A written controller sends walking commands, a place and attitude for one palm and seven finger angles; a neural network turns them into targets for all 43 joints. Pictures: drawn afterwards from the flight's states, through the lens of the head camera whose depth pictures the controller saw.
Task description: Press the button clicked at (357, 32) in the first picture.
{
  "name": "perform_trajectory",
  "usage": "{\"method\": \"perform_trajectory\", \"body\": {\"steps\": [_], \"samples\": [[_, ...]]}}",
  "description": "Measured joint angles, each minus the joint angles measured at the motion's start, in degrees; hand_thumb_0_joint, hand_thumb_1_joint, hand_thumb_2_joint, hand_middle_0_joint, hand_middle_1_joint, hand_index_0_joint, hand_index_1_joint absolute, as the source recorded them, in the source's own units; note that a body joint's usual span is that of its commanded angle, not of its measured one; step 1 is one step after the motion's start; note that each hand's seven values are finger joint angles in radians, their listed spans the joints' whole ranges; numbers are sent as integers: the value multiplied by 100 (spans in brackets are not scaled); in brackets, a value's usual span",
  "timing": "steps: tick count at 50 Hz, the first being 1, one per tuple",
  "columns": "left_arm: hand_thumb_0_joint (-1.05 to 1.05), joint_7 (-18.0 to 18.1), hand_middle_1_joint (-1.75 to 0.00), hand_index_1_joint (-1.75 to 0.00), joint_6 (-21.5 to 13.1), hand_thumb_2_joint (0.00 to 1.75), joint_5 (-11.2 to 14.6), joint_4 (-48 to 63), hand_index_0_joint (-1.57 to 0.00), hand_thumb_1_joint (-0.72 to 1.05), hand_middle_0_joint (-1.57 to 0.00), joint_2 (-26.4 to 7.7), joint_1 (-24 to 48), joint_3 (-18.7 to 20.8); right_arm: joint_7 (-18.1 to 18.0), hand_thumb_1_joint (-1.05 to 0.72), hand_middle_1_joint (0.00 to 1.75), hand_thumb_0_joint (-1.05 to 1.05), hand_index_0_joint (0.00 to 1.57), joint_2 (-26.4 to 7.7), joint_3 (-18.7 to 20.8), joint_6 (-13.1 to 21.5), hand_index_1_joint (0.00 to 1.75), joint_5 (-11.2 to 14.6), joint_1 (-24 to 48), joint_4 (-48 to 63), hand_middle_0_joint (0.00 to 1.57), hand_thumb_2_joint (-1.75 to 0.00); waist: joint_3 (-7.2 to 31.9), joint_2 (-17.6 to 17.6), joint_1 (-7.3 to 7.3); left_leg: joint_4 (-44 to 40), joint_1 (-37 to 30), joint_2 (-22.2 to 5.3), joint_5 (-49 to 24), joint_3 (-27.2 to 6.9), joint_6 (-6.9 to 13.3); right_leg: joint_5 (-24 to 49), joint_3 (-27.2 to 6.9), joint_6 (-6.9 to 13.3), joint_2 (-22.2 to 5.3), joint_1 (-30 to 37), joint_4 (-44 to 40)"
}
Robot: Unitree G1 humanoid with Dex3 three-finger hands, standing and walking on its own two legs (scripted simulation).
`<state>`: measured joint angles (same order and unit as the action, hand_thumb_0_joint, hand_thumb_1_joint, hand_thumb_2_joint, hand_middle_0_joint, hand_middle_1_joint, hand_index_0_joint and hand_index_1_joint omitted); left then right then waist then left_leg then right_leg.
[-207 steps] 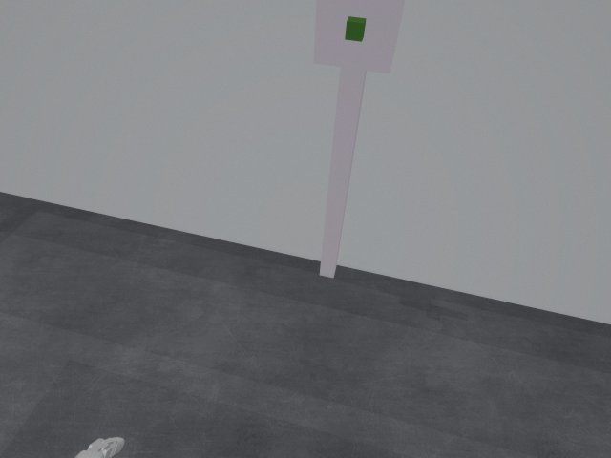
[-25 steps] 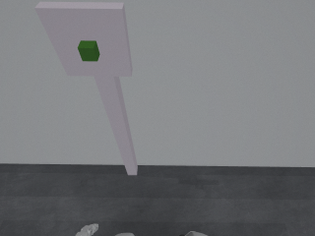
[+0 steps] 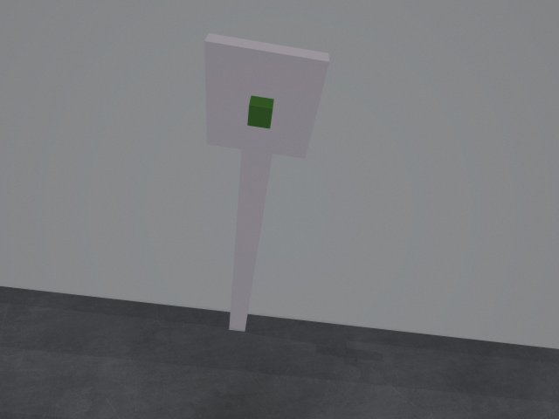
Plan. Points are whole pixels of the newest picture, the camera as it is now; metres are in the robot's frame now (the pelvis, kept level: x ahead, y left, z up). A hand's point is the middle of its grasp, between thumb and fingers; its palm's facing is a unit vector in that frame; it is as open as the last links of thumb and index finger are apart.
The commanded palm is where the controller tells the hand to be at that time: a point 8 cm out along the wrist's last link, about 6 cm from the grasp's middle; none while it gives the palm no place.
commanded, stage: come to a stop and stand still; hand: left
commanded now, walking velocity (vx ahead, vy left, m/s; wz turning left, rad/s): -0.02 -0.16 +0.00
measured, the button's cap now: (260, 111) +0.52 +0.10 +0.18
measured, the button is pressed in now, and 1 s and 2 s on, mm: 0 0 0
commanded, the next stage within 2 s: look again from close up in 1.06 s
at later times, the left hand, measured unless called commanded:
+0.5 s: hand out of the picture +0.03 +0.11 -0.18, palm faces -0.01 -0.97 -0.24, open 7.2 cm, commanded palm none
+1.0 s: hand out of the picture -0.02 +0.05 -0.19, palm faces +0.05 -0.99 -0.14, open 7.4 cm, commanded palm none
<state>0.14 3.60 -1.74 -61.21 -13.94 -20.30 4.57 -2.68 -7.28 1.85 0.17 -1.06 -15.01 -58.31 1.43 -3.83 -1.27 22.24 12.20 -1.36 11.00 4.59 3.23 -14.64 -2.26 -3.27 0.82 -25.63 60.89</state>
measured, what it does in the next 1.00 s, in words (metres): steps on the spot: right foot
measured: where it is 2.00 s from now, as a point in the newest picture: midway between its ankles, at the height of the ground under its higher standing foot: outside the picture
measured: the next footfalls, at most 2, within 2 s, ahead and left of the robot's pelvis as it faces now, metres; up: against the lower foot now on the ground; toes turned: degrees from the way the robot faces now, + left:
right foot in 0.38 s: +0.00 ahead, -0.17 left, +0.00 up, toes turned -4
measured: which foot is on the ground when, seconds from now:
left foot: down 0.00-1.00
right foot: up 0.00-0.36, down 0.38-1.00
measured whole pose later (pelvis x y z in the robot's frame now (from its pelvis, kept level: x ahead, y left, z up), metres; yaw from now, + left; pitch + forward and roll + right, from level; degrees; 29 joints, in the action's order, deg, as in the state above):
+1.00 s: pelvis +0.02 -0.09 -0.01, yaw -1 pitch -1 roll +0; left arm 2.1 -0.6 -0.5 -66.5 -4.9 -19.8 -0.3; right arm -2.9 -8.4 1.3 -0.4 -0.3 -13.7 -66.0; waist -1.6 0.1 -0.8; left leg 23.9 9.7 -5.7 13.0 3.4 -4.1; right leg -17.7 4.0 2.8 1.7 -5.2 23.6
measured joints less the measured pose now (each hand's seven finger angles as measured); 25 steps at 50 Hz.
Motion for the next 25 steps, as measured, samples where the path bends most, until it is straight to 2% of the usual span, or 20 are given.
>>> {"method": "perform_trajectory", "body": {"steps": [8, 14, 16, 18, 19, 22, 25], "samples": [[1, 11, -30, -30, 117, 90, 16, -273, -20, 91, -20, 116, -160, -57, -86, -91, 30, 0, 21, 69, 8, 42, 30, 12, -295, -308, 21, -90, -160, 50, 181, -285, -97, -28, -161, 172, 10, -490, 48, -44, -175, 499, -704], [1, 40, -30, -30, 23, 90, 59, -218, -20, 91, -20, 311, 292, -191, -13, -90, 30, 0, 21, 49, 42, -48, 30, -7, -478, -639, 21, -90, -217, 240, 362, -176, -26, -90, -166, 151, -96, -838, 305, 70, -327, 912, -1939], [1, 60, -30, -30, -66, 90, 79, -170, -20, 91, -20, 388, 469, -233, 20, -90, 30, 0, 21, 46, 56, -66, 30, -3, -525, -738, 21, -90, -208, 287, 396, -79, 35, -83, -141, 136, -159, -643, 373, 119, -335, 1119, -2525], [1, 116, -30, -30, -180, 90, 74, -124, -20, 91, -20, 422, 585, -268, 45, -90, 30, 0, 21, 65, 63, -79, 30, 24, -577, -819, 21, -90, -173, 255, 378, 112, 118, -36, -61, 168, -245, -141, 418, 150, -367, 1418, -3299], [1, 163, -30, -30, -238, 90, 71, -136, -20, 92, -20, 404, 624, -272, 58, -90, 30, 0, 21, 81, 61, -84, 30, 46, -590, -854, 21, -90, -151, 220, 358, 255, 176, -13, 9, 207, -297, -112, 379, 203, -391, 1514, -3528], [1, 204, -30, -30, -316, 90, 93, -227, -20, 95, -20, 492, 694, -342, 92, -90, 30, 1, 20, 14, 30, -113, 30, 53, -609, -926, 20, -90, -91, 519, 395, 357, 144, -162, 98, 54, -403, -164, 485, 335, -216, 1588, -3485], [1, 213, -30, -30, -393, 90, 117, -223, -20, 95, -20, 525, 639, -386, 118, -91, 30, 1, 20, 25, -17, -116, 30, 20, -619, -940, 20, -90, -5, 626, 366, 330, 84, -261, 90, -29, -475, -171, 540, 431, -99, 1673, -3540]]}}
